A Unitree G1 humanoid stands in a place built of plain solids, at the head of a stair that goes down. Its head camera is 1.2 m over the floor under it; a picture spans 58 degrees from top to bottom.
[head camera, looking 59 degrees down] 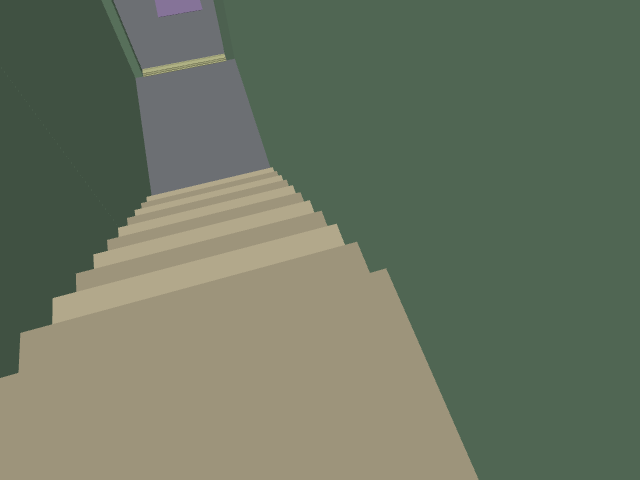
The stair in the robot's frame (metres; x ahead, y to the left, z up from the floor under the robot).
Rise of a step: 0.20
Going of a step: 0.22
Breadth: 1.29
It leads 17 degrees to the left of straight ahead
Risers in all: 11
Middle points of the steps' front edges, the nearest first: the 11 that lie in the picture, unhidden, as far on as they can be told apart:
0.44 0.36 0.00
0.66 0.43 -0.20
0.87 0.50 -0.40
1.08 0.56 -0.60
1.29 0.63 -0.80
1.50 0.69 -1.00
1.71 0.76 -1.20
1.93 0.83 -1.40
2.14 0.89 -1.60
2.35 0.96 -1.80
2.56 1.02 -2.00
